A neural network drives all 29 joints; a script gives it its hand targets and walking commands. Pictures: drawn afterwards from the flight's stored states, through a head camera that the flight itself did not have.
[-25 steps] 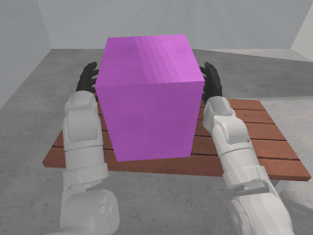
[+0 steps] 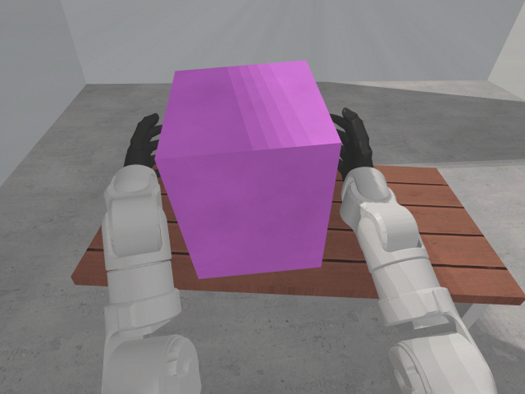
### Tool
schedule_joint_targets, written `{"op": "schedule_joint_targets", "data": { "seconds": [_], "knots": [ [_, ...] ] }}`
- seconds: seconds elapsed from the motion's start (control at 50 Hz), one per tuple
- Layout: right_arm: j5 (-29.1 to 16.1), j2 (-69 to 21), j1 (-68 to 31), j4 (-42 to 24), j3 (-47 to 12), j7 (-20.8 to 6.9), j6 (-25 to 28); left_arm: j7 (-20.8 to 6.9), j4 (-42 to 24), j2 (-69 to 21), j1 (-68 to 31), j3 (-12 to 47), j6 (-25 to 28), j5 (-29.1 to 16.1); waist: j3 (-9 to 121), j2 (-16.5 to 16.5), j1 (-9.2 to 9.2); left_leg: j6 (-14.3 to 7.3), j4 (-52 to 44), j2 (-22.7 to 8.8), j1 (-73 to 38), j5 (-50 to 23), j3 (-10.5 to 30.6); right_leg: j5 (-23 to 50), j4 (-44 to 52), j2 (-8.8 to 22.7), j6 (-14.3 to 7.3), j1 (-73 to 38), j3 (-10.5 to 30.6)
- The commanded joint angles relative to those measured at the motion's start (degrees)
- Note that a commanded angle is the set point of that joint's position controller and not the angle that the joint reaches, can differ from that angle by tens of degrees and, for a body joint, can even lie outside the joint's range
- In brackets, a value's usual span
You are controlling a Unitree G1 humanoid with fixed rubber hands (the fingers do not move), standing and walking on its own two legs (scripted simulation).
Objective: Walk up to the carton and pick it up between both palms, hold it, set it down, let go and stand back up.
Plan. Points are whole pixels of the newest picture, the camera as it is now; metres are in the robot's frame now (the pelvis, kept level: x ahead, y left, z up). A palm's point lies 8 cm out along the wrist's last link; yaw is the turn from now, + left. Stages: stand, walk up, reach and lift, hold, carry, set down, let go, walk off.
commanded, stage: hold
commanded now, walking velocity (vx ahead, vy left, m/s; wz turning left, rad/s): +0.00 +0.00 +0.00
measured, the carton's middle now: (250, 172) +0.41 +0.01 +0.19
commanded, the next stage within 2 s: none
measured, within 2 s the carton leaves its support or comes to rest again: neither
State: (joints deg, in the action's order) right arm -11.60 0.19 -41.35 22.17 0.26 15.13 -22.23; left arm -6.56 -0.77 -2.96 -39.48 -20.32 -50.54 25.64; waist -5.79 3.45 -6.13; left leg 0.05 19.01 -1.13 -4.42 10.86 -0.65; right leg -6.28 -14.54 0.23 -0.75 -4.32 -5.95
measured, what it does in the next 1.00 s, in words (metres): stands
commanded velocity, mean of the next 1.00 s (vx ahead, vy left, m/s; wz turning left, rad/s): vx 0.00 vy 0.00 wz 0.00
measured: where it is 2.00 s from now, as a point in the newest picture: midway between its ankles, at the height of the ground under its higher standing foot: outside the picture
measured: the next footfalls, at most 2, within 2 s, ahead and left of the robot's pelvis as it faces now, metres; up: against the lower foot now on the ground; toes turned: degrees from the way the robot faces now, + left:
none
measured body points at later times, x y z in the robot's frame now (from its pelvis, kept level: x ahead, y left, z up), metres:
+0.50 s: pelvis +0.00 +0.00 +0.00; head -0.06 +0.02 +0.45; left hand +0.38 +0.16 +0.23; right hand +0.37 -0.14 +0.24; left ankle +0.01 +0.12 -0.75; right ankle +0.04 -0.11 -0.75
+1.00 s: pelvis +0.00 +0.00 +0.00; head -0.04 +0.03 +0.45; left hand +0.38 +0.16 +0.23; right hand +0.38 -0.14 +0.24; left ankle +0.01 +0.12 -0.75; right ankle +0.04 -0.11 -0.75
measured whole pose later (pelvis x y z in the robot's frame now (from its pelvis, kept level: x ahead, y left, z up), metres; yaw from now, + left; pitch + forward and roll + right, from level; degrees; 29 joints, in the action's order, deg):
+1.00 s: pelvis +0.00 +0.00 +0.00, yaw +1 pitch -11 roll -1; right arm -10.3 0.0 -43.5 24.4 3.0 13.7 -21.0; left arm -4.7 2.7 -1.9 -41.7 -19.3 -49.5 24.2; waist -4.9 3.8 -6.7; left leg -0.1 19.4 -0.8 -2.5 10.7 -0.2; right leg -6.4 -14.8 0.4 -0.6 -2.9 -6.2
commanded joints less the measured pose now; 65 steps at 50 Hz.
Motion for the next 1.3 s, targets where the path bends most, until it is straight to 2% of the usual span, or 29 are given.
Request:
{"op": "schedule_joint_targets", "data": {
  "seconds": [0.0,0.06,0.14,0.16,0.2,0.26,0.3,0.34,0.36,0.42,0.48,0.62,0.64,0.72,0.78,0.82,0.88,0.9,0.92,0.94,0.96,1.0,1.04,1.08,1.1,1.12,1.18,1.24,1.28],
  "knots": [
    [-4.0,-28.3,-41.2,-14.8,-19.1,-6.9,3.4,-7.5,-3.9,-24.4,-35.4,26.2,4.2,-12.1,23.2,-4.3,-1.10,1.5,-3.6,3.4,5.2,-11.1,-3.5,7.4,-1.0,-3.4,2.4,-11.5,-0.3],
    [-2.2,-26.7,-41.2,-11.2,-15.7,-7.8,3.4,-7.2,-1.4,-25.2,-36.1,25.7,3.7,-11.3,20.0,-6.5,-1.56,1.5,-5.1,2.7,6.6,-7.0,-3.3,2.7,-0.9,-3.2,1.8,-9.0,-1.1],
    [-1.0,-26.9,-43.1,-9.9,-13.9,-8.5,3.6,-7.4,2.0,-24.8,-37.2,23.2,3.7,-11.4,20.6,-5.4,-1.00,0.5,-6.7,2.0,9.9,-1.8,-3.1,-0.5,-1.0,-3.3,2.1,-10.4,-1.0],
    [-1.5,-27.5,-45.7,-11.9,-14.6,-8.6,3.9,-7.3,1.8,-24.5,-37.9,22.6,3.9,-11.2,22.9,-4.2,-0.10,-0.1,-6.3,2.6,9.9,-3.2,-3.6,1.0,-1.3,-3.1,2.7,-11.0,-1.1],
    [-2.3,-29.0,-44.1,-11.2,-16.0,-8.6,4.1,-7.0,-0.7,-24.5,-38.5,24.0,4.7,-11.7,25.6,-5.0,-0.47,0.4,-5.0,2.8,7.6,-7.5,-3.5,5.6,-2.0,-3.3,2.8,-12.2,-0.9],
    [-3.1,-29.4,-43.9,-12.7,-18.3,-7.6,3.9,-7.5,1.0,-23.9,-35.4,21.8,4.2,-11.0,26.8,-1.9,0.42,0.0,-3.3,4.0,5.6,-11.5,-3.8,10.9,-1.7,-3.0,3.7,-14.1,-0.3],
    [-2.6,-28.8,-43.2,-10.3,-17.0,-7.5,3.2,-7.6,2.7,-23.2,-34.9,21.1,4.0,-10.1,24.0,-2.1,0.59,-0.1,-4.7,3.9,7.6,-7.0,-4.0,6.1,-0.9,-2.9,3.6,-13.0,0.1],
    [-2.4,-28.8,-43.5,-10.6,-16.8,-7.7,3.3,-7.8,3.2,-22.7,-35.1,19.7,3.9,-9.7,21.9,-2.9,1.24,-0.5,-4.9,3.8,8.8,-7.1,-4.4,6.3,-1.1,-2.5,3.6,-12.6,0.1],
    [-3.1,-29.3,-43.7,-11.7,-17.2,-7.8,3.6,-7.7,0.7,-23.8,-35.7,20.9,4.2,-10.4,24.2,-2.9,0.78,0.0,-4.6,3.7,7.8,-8.3,-3.9,7.5,-1.3,-3.0,3.4,-12.9,0.0],
    [-3.6,-30.6,-44.5,-10.4,-17.5,-7.5,3.4,-8.1,1.4,-23.4,-38.4,20.7,4.7,-10.8,22.1,-3.4,0.32,-0.3,-4.5,4.2,7.4,-8.3,-4.2,7.9,-0.7,-2.6,3.7,-11.9,0.5],
    [-4.4,-29.7,-43.6,-12.0,-17.7,-7.2,3.8,-8.1,-1.2,-24.9,-38.8,24.2,5.4,-12.3,26.8,-5.5,-1.41,0.8,-2.7,3.9,4.6,-12.7,-3.3,11.4,-1.7,-3.1,3.3,-12.8,0.1],
    [-2.3,-27.4,-41.1,-7.7,-14.8,-7.5,2.7,-8.2,2.9,-24.1,-36.0,21.5,3.7,-9.5,17.7,-5.9,-0.78,0.9,-5.7,3.0,8.5,-5.9,-4.0,3.2,-0.8,-3.0,2.6,-11.0,-0.6],
    [-2.2,-28.0,-42.1,-8.8,-15.1,-7.5,2.8,-8.3,2.1,-24.4,-36.6,21.3,3.8,-10.0,19.6,-4.4,-0.69,0.6,-5.7,3.1,7.7,-6.0,-3.5,3.3,-0.6,-3.3,2.8,-11.0,-0.6],
    [-4.4,-27.7,-43.3,-11.3,-16.7,-7.7,3.6,-7.6,-0.8,-24.9,-37.6,23.5,4.7,-11.6,23.7,-5.7,-0.57,1.4,-3.7,2.5,6.0,-12.5,-2.8,7.1,-2.2,-4.2,2.3,-11.7,-1.1],
    [-2.8,-28.1,-44.1,-11.2,-15.3,-8.0,4.0,-7.2,0.2,-25.7,-38.5,24.1,4.8,-11.8,24.0,-6.1,-1.34,1.5,-4.1,2.6,5.9,-9.6,-2.9,3.7,-1.2,-3.7,1.9,-10.0,-0.9],
    [-2.5,-28.3,-45.8,-12.3,-15.9,-8.3,4.6,-6.7,0.2,-26.1,-39.0,25.1,5.2,-13.0,25.8,-4.5,-1.22,1.6,-4.1,2.3,5.4,-10.0,-2.3,3.8,-1.4,-4.3,2.0,-9.8,-1.7],
    [-2.5,-27.7,-42.8,-10.3,-15.5,-8.4,4.5,-6.1,0.3,-26.5,-38.0,26.2,5.1,-12.7,24.4,-7.1,-1.89,2.3,-3.6,2.4,5.0,-11.5,-2.6,4.2,-1.3,-4.0,1.8,-9.1,-1.0],
    [-3.5,-28.2,-42.8,-12.8,-16.4,-8.2,4.9,-6.0,-2.3,-27.6,-37.5,27.8,5.4,-13.3,25.5,-6.9,-1.94,2.7,-2.8,2.3,4.4,-14.9,-2.5,7.1,-1.7,-4.6,1.8,-9.6,-1.5],
    [-3.7,-27.8,-41.7,-11.0,-16.5,-8.0,4.6,-6.2,-2.1,-26.9,-36.9,27.2,5.1,-13.4,25.1,-7.1,-2.55,2.8,-1.8,2.7,3.2,-16.8,-2.6,8.8,-1.6,-4.0,1.9,-9.6,-1.1],
    [-4.2,-28.0,-41.5,-12.6,-17.3,-7.7,4.5,-6.4,-2.2,-25.9,-35.3,26.6,4.8,-12.8,26.1,-5.7,-2.56,2.6,-1.4,3.0,2.1,-17.1,-2.4,10.2,-1.6,-4.1,2.2,-11.4,-1.3],
    [-4.3,-27.7,-41.5,-11.5,-18.1,-7.5,4.0,-6.6,-1.8,-25.7,-35.7,26.0,4.5,-12.3,25.0,-5.8,-1.79,2.5,-1.7,3.2,2.5,-17.5,-2.7,10.4,-1.6,-4.1,2.4,-11.5,-0.9],
    [-4.7,-27.8,-38.7,-11.5,-18.1,-7.3,3.7,-6.6,-4.4,-26.1,-34.4,27.0,4.3,-12.2,24.7,-6.7,-2.38,3.0,-1.2,3.3,1.7,-19.6,-2.6,12.0,-1.8,-3.9,2.3,-12.5,-0.9],
    [-5.2,-27.8,-41.1,-13.4,-19.0,-7.0,3.5,-7.3,-1.9,-24.7,-32.5,24.1,3.8,-11.0,24.0,-4.2,-0.97,2.0,-1.9,4.0,2.6,-17.2,-3.2,12.9,-1.5,-3.7,2.8,-12.9,-0.8],
    [-5.4,-27.9,-41.0,-13.8,-19.6,-7.0,3.5,-7.7,-1.5,-24.0,-31.4,23.2,3.4,-10.0,23.5,-4.9,0.07,1.7,-2.7,4.0,4.3,-16.0,-3.5,13.2,-1.7,-3.3,3.2,-13.6,0.0],
    [-5.7,-27.4,-41.7,-13.9,-18.7,-6.9,3.5,-7.9,-1.7,-23.9,-32.3,23.1,3.4,-9.9,22.2,-4.4,0.29,1.2,-3.1,3.9,5.3,-14.5,-3.5,12.7,-1.4,-3.3,3.2,-13.5,-0.1],
    [-5.6,-28.5,-41.5,-13.7,-19.1,-6.8,3.7,-8.1,-3.6,-24.2,-34.5,24.1,3.9,-10.7,24.0,-4.6,-0.62,1.2,-3.2,4.0,4.3,-13.9,-3.4,12.7,-1.4,-3.1,3.3,-13.4,0.1],
    [-6.0,-29.5,-42.7,-15.6,-20.9,-6.4,3.7,-8.0,-4.6,-23.7,-35.1,23.9,4.6,-11.4,25.0,-2.9,0.03,0.7,-2.0,4.2,3.7,-16.9,-3.4,17.0,-2.2,-3.3,3.8,-14.4,-0.1],
    [-4.8,-29.0,-40.8,-13.8,-19.5,-6.4,2.8,-8.5,-1.7,-22.8,-33.6,22.7,4.4,-10.5,22.5,-1.6,-0.29,0.1,-3.7,4.1,3.8,-12.0,-3.1,12.9,-0.8,-3.1,3.8,-13.5,0.0],
    [-3.3,-29.0,-42.0,-11.4,-17.9,-6.9,2.4,-8.7,0.7,-21.9,-36.0,20.6,4.2,-9.8,19.1,-1.8,0.85,-0.5,-5.6,3.9,6.8,-4.9,-4.2,5.8,-0.3,-2.6,3.5,-11.4,-0.1]
  ]
}}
